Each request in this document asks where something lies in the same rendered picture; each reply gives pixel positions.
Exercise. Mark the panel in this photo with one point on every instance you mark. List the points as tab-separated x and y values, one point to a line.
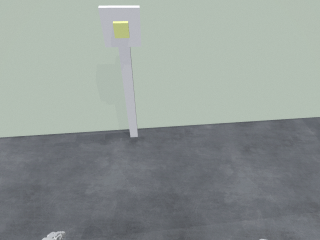
130	13

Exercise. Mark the button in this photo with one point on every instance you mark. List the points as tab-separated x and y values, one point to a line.
121	29

